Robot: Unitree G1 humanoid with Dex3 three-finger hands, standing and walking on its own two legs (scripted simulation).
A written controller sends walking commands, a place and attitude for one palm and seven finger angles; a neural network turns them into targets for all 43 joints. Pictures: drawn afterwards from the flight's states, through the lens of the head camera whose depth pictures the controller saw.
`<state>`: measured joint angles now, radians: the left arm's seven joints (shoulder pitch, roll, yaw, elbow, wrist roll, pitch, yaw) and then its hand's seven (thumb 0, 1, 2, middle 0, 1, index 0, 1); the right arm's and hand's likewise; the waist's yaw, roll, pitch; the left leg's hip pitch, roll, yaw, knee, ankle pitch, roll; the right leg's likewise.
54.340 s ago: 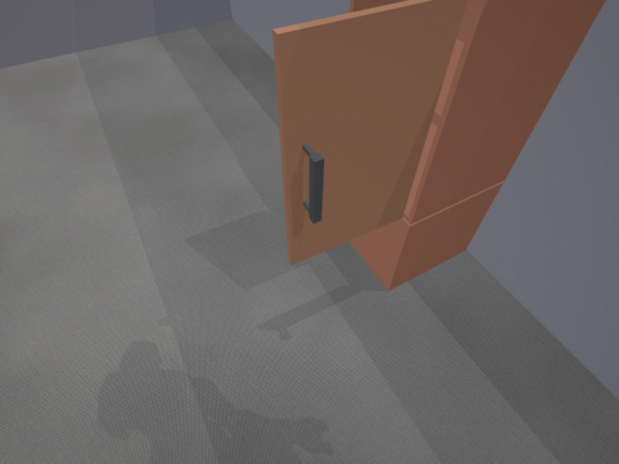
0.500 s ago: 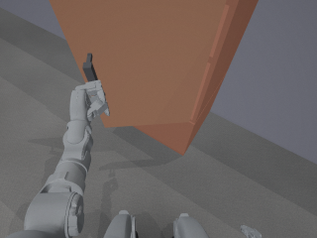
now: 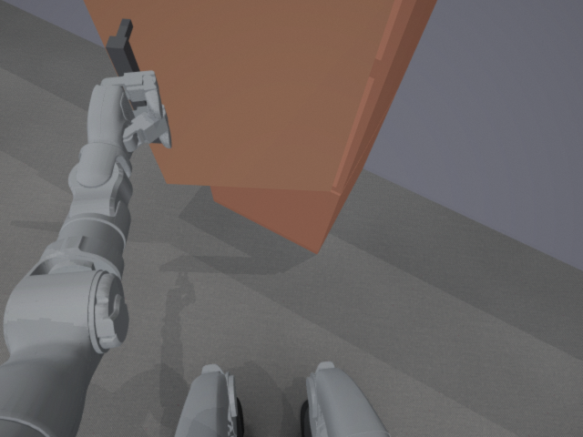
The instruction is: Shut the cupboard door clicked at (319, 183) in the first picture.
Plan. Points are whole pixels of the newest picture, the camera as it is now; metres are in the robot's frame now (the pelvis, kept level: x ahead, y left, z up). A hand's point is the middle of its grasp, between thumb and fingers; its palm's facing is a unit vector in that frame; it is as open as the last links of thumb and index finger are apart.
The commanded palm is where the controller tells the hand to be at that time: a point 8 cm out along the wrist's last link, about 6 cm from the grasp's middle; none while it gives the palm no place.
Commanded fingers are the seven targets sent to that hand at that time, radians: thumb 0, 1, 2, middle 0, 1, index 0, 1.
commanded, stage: push the door shut along its arc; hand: left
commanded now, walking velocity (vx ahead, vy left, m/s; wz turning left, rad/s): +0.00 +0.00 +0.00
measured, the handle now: (142, 87) +0.59 +0.16 +0.07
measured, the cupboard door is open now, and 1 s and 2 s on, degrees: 27 11 11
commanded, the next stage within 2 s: pull the fist back off the door in 0.68 s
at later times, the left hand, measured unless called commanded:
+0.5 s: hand (182, 85) +0.58 +0.10 +0.08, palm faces -0.22 -0.98 -0.04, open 3.1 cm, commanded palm +0.59 +0.12 +0.07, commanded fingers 0.00 0.90 0.90 -1.30 -1.50 -1.30 -1.50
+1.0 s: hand (211, 69) +0.63 +0.07 +0.06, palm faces +0.13 -0.99 -0.03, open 3.0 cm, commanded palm +0.59 +0.10 +0.07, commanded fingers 0.00 0.90 0.90 -1.30 -1.50 -1.30 -1.50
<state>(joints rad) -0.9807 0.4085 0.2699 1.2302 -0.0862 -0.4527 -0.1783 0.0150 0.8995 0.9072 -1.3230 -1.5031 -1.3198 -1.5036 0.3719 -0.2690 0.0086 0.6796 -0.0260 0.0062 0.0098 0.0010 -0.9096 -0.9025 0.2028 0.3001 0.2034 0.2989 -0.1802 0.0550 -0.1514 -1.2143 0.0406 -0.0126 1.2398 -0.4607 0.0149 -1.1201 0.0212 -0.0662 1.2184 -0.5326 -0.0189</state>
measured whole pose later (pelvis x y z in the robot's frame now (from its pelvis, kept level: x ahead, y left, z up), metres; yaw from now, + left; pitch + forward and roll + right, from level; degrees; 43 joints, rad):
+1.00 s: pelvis +0.01 +0.00 -0.02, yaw -3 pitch +34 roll -4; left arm -1.28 0.45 0.44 1.27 0.15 -0.30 0.21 0.00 0.89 0.91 -1.30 -1.50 -1.30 -1.50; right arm 0.46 -0.22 0.04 0.63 -0.12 0.00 0.11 0.00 -0.91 -0.90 0.20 0.30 0.20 0.30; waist -0.30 0.10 -0.14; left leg -1.41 0.08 -0.01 1.32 -0.51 0.02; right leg -1.31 0.06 -0.05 1.28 -0.55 -0.02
